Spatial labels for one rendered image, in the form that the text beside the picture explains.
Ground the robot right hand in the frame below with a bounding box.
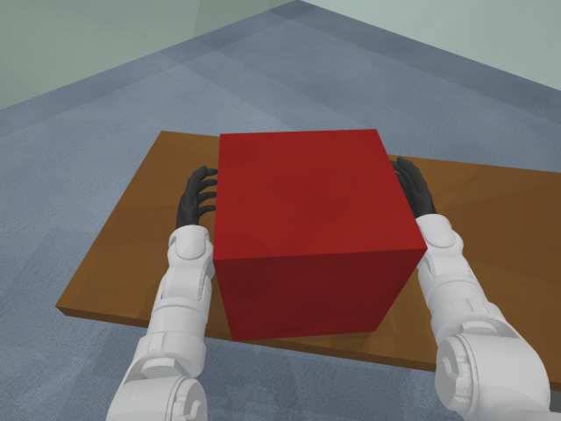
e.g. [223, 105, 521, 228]
[391, 157, 437, 218]

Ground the robot left upper arm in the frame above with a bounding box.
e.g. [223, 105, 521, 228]
[107, 375, 208, 421]

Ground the carton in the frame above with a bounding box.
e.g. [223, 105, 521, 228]
[213, 129, 428, 341]

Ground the right robot forearm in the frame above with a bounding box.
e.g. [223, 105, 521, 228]
[415, 214, 550, 407]

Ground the robot left hand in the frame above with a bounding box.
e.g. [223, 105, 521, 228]
[176, 166, 218, 230]

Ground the left robot forearm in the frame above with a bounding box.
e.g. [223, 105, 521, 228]
[106, 225, 215, 421]

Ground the table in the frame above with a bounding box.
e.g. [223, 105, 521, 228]
[55, 131, 561, 413]

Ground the robot right upper arm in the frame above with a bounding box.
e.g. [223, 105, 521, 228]
[435, 333, 561, 421]

